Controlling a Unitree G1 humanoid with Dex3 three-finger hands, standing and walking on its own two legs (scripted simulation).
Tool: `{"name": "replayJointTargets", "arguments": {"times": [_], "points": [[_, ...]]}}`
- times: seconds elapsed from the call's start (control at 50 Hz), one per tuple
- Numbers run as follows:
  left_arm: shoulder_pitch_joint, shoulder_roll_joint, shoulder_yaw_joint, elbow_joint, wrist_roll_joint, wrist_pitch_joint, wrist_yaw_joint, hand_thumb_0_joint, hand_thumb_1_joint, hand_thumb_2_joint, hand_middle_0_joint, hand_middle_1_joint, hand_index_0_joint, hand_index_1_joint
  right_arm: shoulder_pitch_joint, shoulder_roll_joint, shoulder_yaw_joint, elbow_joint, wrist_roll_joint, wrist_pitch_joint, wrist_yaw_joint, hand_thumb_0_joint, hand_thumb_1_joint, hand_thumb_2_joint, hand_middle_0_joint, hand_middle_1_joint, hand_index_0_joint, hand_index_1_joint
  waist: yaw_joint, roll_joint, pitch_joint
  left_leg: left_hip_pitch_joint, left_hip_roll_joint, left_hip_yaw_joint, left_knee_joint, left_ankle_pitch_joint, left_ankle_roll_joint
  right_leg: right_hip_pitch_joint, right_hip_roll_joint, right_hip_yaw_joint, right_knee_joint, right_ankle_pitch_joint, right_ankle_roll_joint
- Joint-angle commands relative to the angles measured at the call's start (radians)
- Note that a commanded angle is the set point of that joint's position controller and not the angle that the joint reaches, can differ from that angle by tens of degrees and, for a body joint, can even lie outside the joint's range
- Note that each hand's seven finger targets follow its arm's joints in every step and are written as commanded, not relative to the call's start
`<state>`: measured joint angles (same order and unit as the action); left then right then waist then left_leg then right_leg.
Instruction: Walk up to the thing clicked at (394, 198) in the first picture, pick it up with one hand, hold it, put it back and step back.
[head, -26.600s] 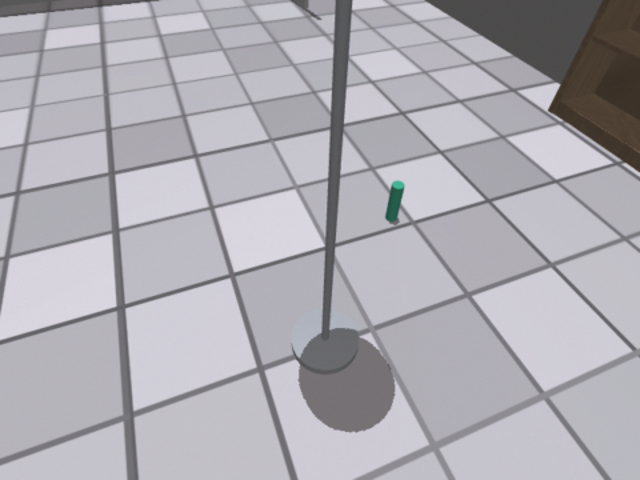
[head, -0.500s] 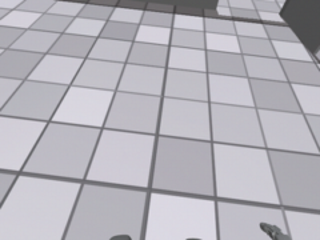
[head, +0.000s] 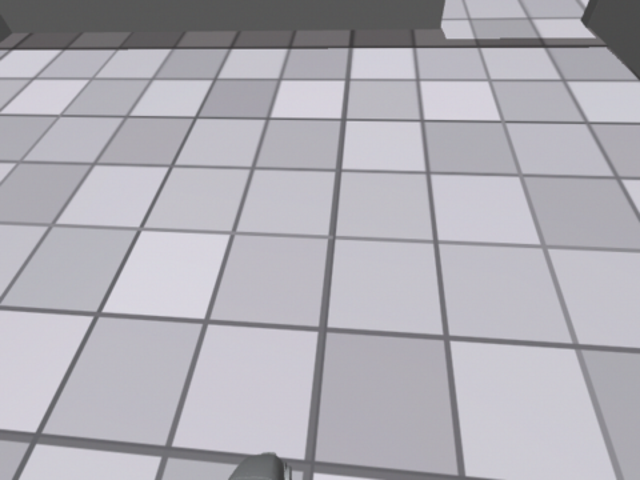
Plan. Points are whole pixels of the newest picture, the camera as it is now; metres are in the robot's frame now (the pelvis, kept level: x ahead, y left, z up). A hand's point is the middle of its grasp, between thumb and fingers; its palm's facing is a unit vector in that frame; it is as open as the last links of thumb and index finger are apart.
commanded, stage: walk up
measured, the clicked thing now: out of the picture -0.58 -1.02 -0.67
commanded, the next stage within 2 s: none
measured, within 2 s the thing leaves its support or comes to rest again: neither
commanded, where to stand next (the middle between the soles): +0.37 +0.03 m, yaw -2 degrees
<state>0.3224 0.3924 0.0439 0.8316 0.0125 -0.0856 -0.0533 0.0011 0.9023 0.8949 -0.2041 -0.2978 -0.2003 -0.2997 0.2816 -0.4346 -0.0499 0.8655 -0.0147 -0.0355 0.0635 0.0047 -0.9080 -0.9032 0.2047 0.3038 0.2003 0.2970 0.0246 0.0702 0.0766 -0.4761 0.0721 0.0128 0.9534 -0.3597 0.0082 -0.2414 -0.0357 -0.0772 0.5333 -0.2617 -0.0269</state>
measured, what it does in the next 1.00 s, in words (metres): walks ahead, turning right: left foot, then right foot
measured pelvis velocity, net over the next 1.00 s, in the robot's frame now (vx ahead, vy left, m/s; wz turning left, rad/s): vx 0.40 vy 0.11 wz -0.78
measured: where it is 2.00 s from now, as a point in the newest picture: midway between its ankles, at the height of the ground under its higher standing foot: (307, 418)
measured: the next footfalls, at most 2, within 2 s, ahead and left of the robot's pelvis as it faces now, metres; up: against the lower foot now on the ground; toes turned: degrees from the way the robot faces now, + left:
left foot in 0.20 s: +0.22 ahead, +0.14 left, +0.00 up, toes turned -4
right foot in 0.66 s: +0.39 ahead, -0.09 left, +0.00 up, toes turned -34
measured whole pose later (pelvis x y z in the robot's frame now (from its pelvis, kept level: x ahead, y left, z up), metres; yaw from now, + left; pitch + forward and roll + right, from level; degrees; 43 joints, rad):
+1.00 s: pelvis +0.40 +0.11 -0.03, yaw -44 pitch -2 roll +0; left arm 0.23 0.36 0.06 0.68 0.06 0.08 -0.04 0.01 0.90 0.89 -0.21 -0.30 -0.20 -0.30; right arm 0.14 -0.38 -0.06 0.74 0.00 0.00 -0.01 0.00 -0.91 -0.90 0.21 0.30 0.20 0.30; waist 0.04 0.02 0.16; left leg -0.44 0.04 -0.05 0.66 -0.18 -0.03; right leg -0.45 0.06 0.19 0.74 -0.28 0.01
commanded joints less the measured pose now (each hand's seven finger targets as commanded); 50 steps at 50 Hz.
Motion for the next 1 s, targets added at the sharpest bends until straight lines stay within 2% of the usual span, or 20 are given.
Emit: {"name": "replayJointTargets", "arguments": {"times": [0.0, 0.06, 0.16, 0.2, 0.22, 0.28, 0.34, 0.5, 0.6, 0.62, 0.64, 0.66, 0.68, 0.74, 0.8, 0.86, 0.92, 0.94, 0.96, 0.98], "points": [[0.028, 0.301, 0.094, -0.075, -0.003, -0.024, 0.020, 0.000, 0.900, 0.900, -0.200, -0.300, -0.200, -0.300, -0.024, -0.152, -0.060, -0.086, -0.006, -0.031, 0.003, 0.000, -0.900, -0.900, 0.200, 0.300, 0.200, 0.300, 0.021, -0.222, -0.029, -0.012, 0.027, 0.017, -0.222, 0.093, -0.007, 0.052, -0.221, 0.196, -0.233, 0.037, -0.204], [0.067, 0.296, 0.067, -0.077, -0.008, 0.016, 0.015, 0.000, 0.900, 0.900, -0.200, -0.300, -0.200, -0.300, -0.161, -0.145, -0.069, -0.139, -0.006, -0.029, 0.026, 0.000, -0.900, -0.900, 0.200, 0.300, 0.200, 0.300, 0.025, -0.155, -0.048, 0.028, -0.042, 0.027, -0.240, 0.024, -0.032, 0.034, -0.239, 0.421, -0.257, 0.065, -0.207], [-0.048, 0.296, 0.050, -0.093, -0.004, 0.026, 0.021, 0.000, 0.900, 0.900, -0.200, -0.300, -0.200, -0.300, 0.026, -0.180, -0.087, -0.087, 0.012, -0.032, 0.014, 0.000, -0.900, -0.900, 0.200, 0.300, 0.200, 0.300, -0.108, -0.137, -0.104, 0.448, -0.058, 0.006, -0.548, 0.115, -0.004, -0.128, -0.130, 0.290, -0.018, 0.147, -0.091], [-0.028, 0.171, 0.009, -0.079, -0.017, 0.026, 0.039, 0.000, 0.900, 0.900, -0.200, -0.300, -0.200, -0.300, 0.142, -0.309, -0.129, -0.089, -0.005, -0.041, -0.016, 0.000, -0.900, -0.900, 0.200, 0.300, 0.200, 0.300, -0.152, 0.173, -0.161, 0.735, 0.392, -0.552, -0.746, -0.081, 0.144, -0.523, 0.100, 0.098, 0.483, -0.249, 0.001], [-0.013, 0.236, 0.013, -0.050, -0.013, 0.036, 0.050, 0.000, 0.900, 0.900, -0.200, -0.300, -0.200, -0.300, 0.053, -0.315, -0.131, -0.117, 0.022, -0.039, -0.012, 0.000, -0.900, -0.900, 0.200, 0.300, 0.200, 0.300, -0.106, 0.047, -0.109, 0.541, 0.466, -0.579, -0.787, -0.197, 0.210, -0.464, -0.010, 0.173, 0.568, -0.268, -0.021], [0.029, 0.232, 0.017, 0.033, -0.029, 0.038, 0.026, 0.000, 0.900, 0.900, -0.200, -0.300, -0.200, -0.300, -0.081, -0.191, -0.090, -0.125, 0.029, -0.032, -0.015, 0.000, -0.900, -0.900, 0.200, 0.300, 0.200, 0.300, -0.046, 0.090, -0.003, 0.402, 0.236, -0.196, -0.801, -0.064, 0.047, -0.353, -0.058, 0.167, 0.478, -0.027, -0.010], [0.036, 0.199, 0.017, 0.044, -0.024, 0.057, 0.013, 0.000, 0.900, 0.900, -0.200, -0.300, -0.200, -0.300, -0.087, -0.148, -0.072, -0.136, 0.026, -0.031, -0.022, 0.000, -0.900, -0.900, 0.200, 0.300, 0.200, 0.300, -0.046, 0.121, -0.016, 0.452, 0.161, 0.001, -0.744, 0.227, 0.041, -0.369, -0.062, 0.097, 0.459, 0.044, 0.011], [-0.142, 0.179, 0.026, -0.013, -0.017, 0.089, 0.018, 0.000, 0.900, 0.900, -0.200, -0.300, -0.200, -0.300, -0.085, -0.164, -0.085, -0.187, 0.001, 0.009, -0.001, 0.000, -0.900, -0.900, 0.200, 0.300, 0.200, 0.300, -0.089, 0.046, 0.028, 0.433, 0.179, 0.150, -0.719, 0.354, 0.051, -0.342, -0.078, -0.040, 0.223, 0.109, 0.009], [0.069, 0.209, 0.056, 0.014, -0.003, 0.086, 0.049, 0.000, 0.900, 0.900, -0.200, -0.300, -0.200, -0.300, -0.192, -0.168, -0.097, -0.233, 0.000, 0.033, 0.004, 0.000, -0.900, -0.900, 0.200, 0.300, 0.200, 0.300, 0.061, -0.017, -0.092, 0.276, 0.141, 0.217, -0.270, 0.840, 0.025, 0.098, 0.019, -0.116, 0.147, 0.085, -0.035], [0.199, 0.230, 0.072, 0.037, -0.003, 0.080, 0.061, 0.000, 0.900, 0.900, -0.200, -0.300, -0.200, -0.300, -0.201, -0.162, -0.096, -0.237, 0.005, 0.035, 0.002, 0.000, -0.900, -0.900, 0.200, 0.300, 0.200, 0.300, 0.139, -0.087, -0.166, 0.142, 0.091, 0.240, -0.027, 0.787, -0.010, 0.325, 0.025, -0.078, 0.065, 0.124, -0.068], [0.271, 0.291, 0.093, 0.036, -0.001, 0.075, 0.079, 0.000, 0.900, 0.900, -0.200, -0.300, -0.200, -0.300, -0.169, -0.118, -0.078, -0.229, 0.017, 0.033, 0.000, 0.000, -0.900, -0.900, 0.200, 0.300, 0.200, 0.300, 0.190, -0.288, -0.198, -0.053, -0.043, 0.215, 0.321, 0.203, -0.044, 0.453, -0.151, 0.246, -0.111, 0.073, -0.185], [0.164, 0.361, 0.101, -0.039, -0.003, 0.075, 0.088, 0.000, 0.900, 0.900, -0.200, -0.300, -0.200, -0.300, -0.070, -0.081, -0.060, -0.237, 0.032, 0.034, 0.004, 0.000, -0.900, -0.900, 0.200, 0.300, 0.200, 0.300, 0.090, -0.341, -0.232, -0.245, -0.133, 0.079, 0.529, -0.273, -0.061, 0.479, -0.376, 0.745, -0.185, 0.133, -0.319], [0.084, 0.355, 0.099, -0.076, -0.021, 0.076, 0.096, 0.000, 0.900, 0.900, -0.200, -0.300, -0.200, -0.300, -0.082, -0.178, -0.079, -0.237, 0.025, 0.041, -0.001, 0.000, -0.900, -0.900, 0.200, 0.300, 0.200, 0.300, 0.071, -0.170, -0.256, -0.204, -0.050, -0.118, 0.555, -0.255, -0.038, 0.361, -0.423, 0.904, -0.256, -0.095, -0.359], [-0.123, 0.260, 0.073, -0.112, -0.005, 0.070, 0.094, 0.000, 0.900, 0.900, -0.200, -0.300, -0.200, -0.300, -0.111, -0.159, -0.066, -0.188, 0.026, 0.041, 0.002, 0.000, -0.900, -0.900, 0.200, 0.300, 0.200, 0.300, -0.042, -0.111, -0.036, -0.136, 0.036, -0.104, 0.250, -0.104, -0.015, 0.054, -0.207, 0.532, -0.302, -0.275, -0.187], [-0.185, 0.220, 0.072, -0.159, 0.016, 0.078, 0.062, 0.000, 0.900, 0.900, -0.200, -0.300, -0.200, -0.300, -0.008, -0.136, -0.067, -0.126, 0.015, 0.060, -0.011, 0.000, -0.900, -0.900, 0.200, 0.300, 0.200, 0.300, -0.080, -0.214, -0.009, 0.056, -0.026, 0.004, 0.048, -0.002, -0.046, -0.123, -0.027, 0.283, -0.202, 0.247, -0.136], [-0.159, 0.225, 0.097, -0.216, 0.040, 0.100, 0.038, 0.000, 0.900, 0.900, -0.200, -0.300, -0.200, -0.300, 0.008, -0.115, -0.066, -0.125, 0.036, 0.048, -0.059, 0.000, -0.900, -0.900, 0.200, 0.300, 0.200, 0.300, -0.055, -0.246, -0.122, 0.108, -0.077, 0.040, -0.137, 0.023, -0.050, -0.064, 0.000, 0.253, -0.050, 0.690, -0.156], [-0.214, 0.198, 0.101, -0.292, 0.048, 0.129, 0.025, 0.000, 0.900, 0.900, -0.200, -0.300, -0.200, -0.300, 0.083, -0.106, -0.074, -0.099, 0.029, 0.034, -0.100, 0.000, -0.900, -0.900, 0.200, 0.300, 0.200, 0.300, -0.094, -0.177, -0.195, 0.297, -0.119, 0.048, -0.413, 0.262, -0.033, -0.172, 0.045, 0.290, 0.143, 0.485, -0.109], [-0.218, 0.145, 0.087, -0.309, 0.042, 0.135, 0.028, 0.000, 0.900, 0.900, -0.200, -0.300, -0.200, -0.300, 0.107, -0.141, -0.084, -0.099, 0.008, 0.030, -0.106, 0.000, -0.900, -0.900, 0.200, 0.300, 0.200, 0.300, -0.118, -0.082, -0.189, 0.392, -0.048, -0.039, -0.524, 0.305, -0.006, -0.308, 0.088, 0.287, 0.220, 0.245, -0.062], [-0.134, 0.079, 0.077, -0.307, 0.044, 0.143, 0.029, 0.000, 0.900, 0.900, -0.200, -0.300, -0.200, -0.300, 0.065, -0.216, -0.102, -0.134, -0.013, 0.026, -0.111, 0.000, -0.900, -0.900, 0.200, 0.300, 0.200, 0.300, -0.079, 0.146, -0.198, 0.416, 0.214, -0.303, -0.589, 0.294, 0.073, -0.407, 0.165, 0.249, 0.417, -0.197, -0.018], [-0.016, 0.116, 0.085, -0.260, 0.048, 0.166, 0.033, 0.000, 0.900, 0.900, -0.200, -0.300, -0.200, -0.300, -0.044, -0.259, -0.110, -0.187, -0.018, 0.031, -0.113, 0.000, -0.900, -0.900, 0.200, 0.300, 0.200, 0.300, -0.015, 0.127, -0.190, 0.253, 0.458, -0.464, -0.667, 0.233, 0.173, -0.353, 0.144, 0.247, 0.614, -0.310, 0.033]]}}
